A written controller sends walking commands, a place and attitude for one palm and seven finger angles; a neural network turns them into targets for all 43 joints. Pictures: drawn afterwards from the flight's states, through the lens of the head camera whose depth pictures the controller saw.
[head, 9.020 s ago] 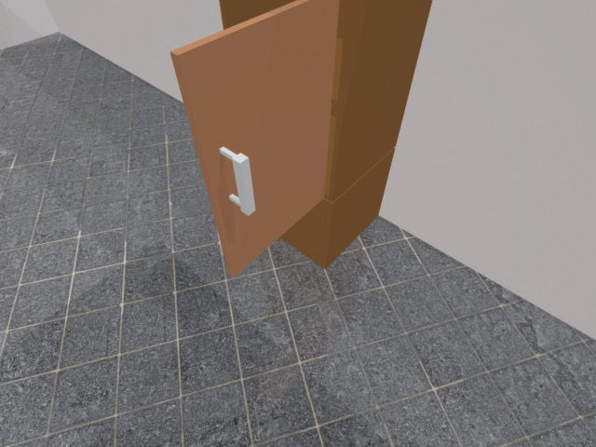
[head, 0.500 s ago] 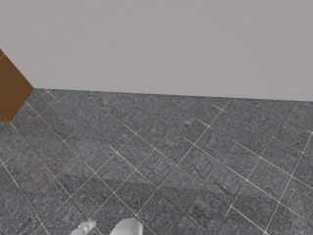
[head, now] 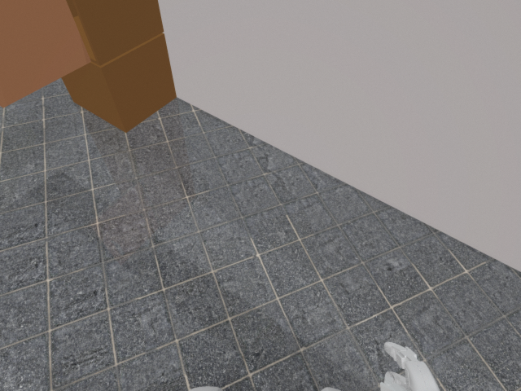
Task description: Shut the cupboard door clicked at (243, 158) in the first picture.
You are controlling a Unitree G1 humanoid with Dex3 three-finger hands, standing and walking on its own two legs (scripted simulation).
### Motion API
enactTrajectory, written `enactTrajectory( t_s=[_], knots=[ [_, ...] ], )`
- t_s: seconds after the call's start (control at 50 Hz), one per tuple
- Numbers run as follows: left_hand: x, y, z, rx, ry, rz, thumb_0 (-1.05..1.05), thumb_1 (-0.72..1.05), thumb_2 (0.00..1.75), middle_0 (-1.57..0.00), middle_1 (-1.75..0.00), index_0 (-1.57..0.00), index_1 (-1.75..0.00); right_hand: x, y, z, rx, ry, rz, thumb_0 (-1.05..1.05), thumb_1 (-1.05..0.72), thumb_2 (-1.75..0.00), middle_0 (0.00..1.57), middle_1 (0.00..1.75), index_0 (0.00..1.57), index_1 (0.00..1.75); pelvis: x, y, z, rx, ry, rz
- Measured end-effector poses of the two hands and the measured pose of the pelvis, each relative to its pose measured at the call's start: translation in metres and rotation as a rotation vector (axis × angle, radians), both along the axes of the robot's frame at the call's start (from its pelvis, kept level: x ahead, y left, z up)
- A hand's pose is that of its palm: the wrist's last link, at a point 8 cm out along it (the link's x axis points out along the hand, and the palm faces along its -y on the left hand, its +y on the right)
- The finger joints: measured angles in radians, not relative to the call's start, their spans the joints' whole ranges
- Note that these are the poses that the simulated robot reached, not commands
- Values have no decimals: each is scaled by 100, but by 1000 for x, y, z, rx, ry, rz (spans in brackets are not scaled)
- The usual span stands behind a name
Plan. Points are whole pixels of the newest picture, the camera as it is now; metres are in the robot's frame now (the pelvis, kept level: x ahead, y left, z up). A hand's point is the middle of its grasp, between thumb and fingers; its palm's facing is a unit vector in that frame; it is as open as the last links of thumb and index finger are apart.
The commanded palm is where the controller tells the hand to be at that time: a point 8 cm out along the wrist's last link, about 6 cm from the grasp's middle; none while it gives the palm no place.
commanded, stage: walk to a spot facing it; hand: left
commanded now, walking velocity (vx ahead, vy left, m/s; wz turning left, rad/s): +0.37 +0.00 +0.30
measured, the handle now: out of the picture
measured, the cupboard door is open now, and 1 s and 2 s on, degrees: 91 91 91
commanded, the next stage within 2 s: turn to face it in 1.72 s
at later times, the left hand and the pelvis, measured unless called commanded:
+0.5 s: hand (208, 266) +0.35 +0.14 -0.15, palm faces +0.06 -0.98 -0.19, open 7.4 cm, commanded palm none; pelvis +0.22 -0.04 +0.00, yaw +8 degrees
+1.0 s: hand (207, 312) +0.26 +0.13 -0.17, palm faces +0.39 -0.92 -0.09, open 7.3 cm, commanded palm none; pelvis +0.42 +0.04 -0.01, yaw +16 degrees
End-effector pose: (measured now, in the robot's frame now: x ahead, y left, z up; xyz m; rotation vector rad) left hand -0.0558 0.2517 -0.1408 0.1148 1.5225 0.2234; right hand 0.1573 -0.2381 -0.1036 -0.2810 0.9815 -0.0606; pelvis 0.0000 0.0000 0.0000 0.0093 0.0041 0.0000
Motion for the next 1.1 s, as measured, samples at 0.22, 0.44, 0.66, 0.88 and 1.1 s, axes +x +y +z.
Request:
enactTrajectory(
  t_s=[0.22,0.44,0.66,0.88,1.1],
  knots=[
    [217,-7,21,-33,-383,-86,1,91,90,-20,-29,-19,-30,-72,2,-5,-13,351,-153,0,-92,-90,20,30,20,30,80,6,18,-13,-10,57],
    [385,-51,19,-9,-505,-165,1,91,90,-20,-30,-20,-30,-82,-8,-32,56,694,-240,1,-91,-90,20,30,20,30,192,-27,-7,7,10,103],
    [336,-51,31,77,-294,93,-3,97,90,-20,-30,-20,-30,157,-25,-29,66,411,-44,1,-91,-90,20,30,20,30,281,-42,18,3,0,195],
    [278,-82,16,-65,39,295,0,93,90,-20,-29,-19,-30,395,47,-11,50,131,193,0,-91,-90,19,30,19,30,373,-2,12,-16,0,256],
    [388,-20,-6,-124,4,303,1,91,90,-20,-30,-20,-30,456,120,-15,28,122,193,0,-91,-90,20,30,20,30,455,64,5,-4,-24,264]
  ],
)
